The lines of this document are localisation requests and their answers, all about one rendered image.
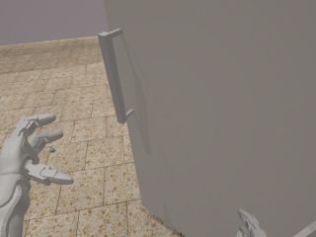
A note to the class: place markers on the fridge door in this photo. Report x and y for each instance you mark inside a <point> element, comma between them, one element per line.
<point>224,101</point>

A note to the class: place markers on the handle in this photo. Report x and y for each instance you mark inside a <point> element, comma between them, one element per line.
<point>109,57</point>

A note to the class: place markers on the left robot forearm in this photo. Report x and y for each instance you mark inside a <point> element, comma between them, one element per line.
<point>14,203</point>

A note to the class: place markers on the robot left hand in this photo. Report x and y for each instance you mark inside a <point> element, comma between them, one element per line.
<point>17,150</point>

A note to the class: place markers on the robot right hand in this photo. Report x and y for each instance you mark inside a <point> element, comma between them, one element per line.
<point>252,224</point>

